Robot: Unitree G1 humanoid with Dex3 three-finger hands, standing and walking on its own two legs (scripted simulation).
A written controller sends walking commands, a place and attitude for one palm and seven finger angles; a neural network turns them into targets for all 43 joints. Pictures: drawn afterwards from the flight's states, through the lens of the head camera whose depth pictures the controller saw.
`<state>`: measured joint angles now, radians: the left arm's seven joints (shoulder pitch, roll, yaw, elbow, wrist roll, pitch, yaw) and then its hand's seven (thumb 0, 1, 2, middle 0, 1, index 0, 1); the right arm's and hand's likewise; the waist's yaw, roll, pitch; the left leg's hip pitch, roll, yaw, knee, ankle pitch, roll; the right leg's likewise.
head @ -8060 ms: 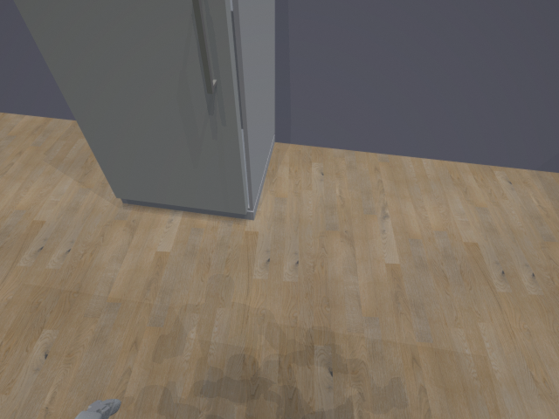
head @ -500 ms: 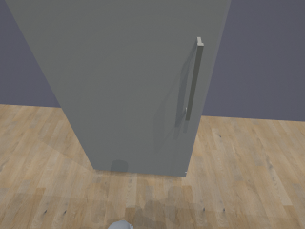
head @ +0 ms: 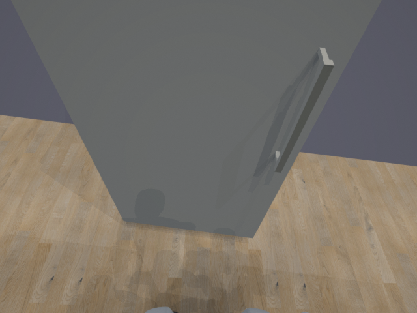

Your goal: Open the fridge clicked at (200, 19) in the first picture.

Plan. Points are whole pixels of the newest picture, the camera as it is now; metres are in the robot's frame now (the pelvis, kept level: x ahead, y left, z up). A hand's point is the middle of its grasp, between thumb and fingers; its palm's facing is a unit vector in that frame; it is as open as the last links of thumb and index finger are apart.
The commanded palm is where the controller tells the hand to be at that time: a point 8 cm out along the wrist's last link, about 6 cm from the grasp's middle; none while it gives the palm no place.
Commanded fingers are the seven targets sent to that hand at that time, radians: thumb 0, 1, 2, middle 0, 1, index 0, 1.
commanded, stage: come to a stop and stand still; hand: right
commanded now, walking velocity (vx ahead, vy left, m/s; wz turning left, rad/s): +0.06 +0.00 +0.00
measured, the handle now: (296, 121) +0.49 -0.15 +0.10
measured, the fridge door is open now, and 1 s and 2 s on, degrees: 0 0 0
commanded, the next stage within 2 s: look again from close up in 1.18 s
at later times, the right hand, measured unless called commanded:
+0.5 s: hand out of the picture -0.05 -0.21 -0.18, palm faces +0.02 +0.98 -0.19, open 7.4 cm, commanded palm none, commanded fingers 0.00 -0.90 -0.90 0.20 0.30 0.20 0.30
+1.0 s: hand out of the picture +0.01 -0.18 -0.16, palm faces +0.02 +0.97 -0.24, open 7.3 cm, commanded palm none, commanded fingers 0.00 -0.90 -0.90 0.20 0.30 0.20 0.30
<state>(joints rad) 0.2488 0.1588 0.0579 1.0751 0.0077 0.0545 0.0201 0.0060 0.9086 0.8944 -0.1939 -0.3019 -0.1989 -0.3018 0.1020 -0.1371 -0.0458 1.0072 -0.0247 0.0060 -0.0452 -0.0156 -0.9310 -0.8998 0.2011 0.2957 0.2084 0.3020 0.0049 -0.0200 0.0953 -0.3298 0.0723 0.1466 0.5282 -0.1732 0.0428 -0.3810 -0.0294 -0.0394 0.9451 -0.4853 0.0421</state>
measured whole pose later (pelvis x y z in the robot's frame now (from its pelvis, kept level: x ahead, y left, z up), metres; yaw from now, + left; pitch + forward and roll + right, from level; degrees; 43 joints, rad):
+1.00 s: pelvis -0.02 +0.00 +0.00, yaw +1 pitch -1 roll -1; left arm 0.32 0.14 -0.01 1.10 0.01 -0.01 0.02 0.01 0.91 0.89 -0.20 -0.30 -0.20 -0.30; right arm 0.26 -0.16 0.00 1.08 -0.01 -0.02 -0.04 0.01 -0.91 -0.90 0.20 0.30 0.20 0.30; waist 0.01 -0.03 0.02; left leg -0.20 0.02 0.04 0.54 -0.32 0.02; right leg -0.21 -0.05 -0.05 0.50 -0.27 0.03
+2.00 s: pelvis -0.02 -0.01 +0.01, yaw +1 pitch -1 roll -1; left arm 0.23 0.18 -0.01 1.13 0.01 -0.02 0.02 0.01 0.91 0.89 -0.20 -0.30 -0.20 -0.30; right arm 0.22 -0.21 -0.01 1.09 -0.01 -0.01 -0.02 0.01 -0.91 -0.90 0.20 0.30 0.20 0.30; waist -0.01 0.01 0.05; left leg -0.17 0.02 0.03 0.46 -0.28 0.00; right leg -0.18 -0.04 -0.06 0.43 -0.23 0.02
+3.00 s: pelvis -0.05 -0.02 -0.04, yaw -2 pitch +8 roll +2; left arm 0.31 0.24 -0.02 0.61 -0.04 -0.25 0.08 0.02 0.90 0.89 -0.20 -0.30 -0.21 -0.30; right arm 0.33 -0.29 -0.28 0.00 0.33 -0.29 0.29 0.01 -0.05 -0.54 0.26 0.84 0.26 0.85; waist 0.00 -0.03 -0.08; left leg -0.59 0.03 0.07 0.88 -0.43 -0.01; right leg -0.66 -0.04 0.00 0.93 -0.40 0.00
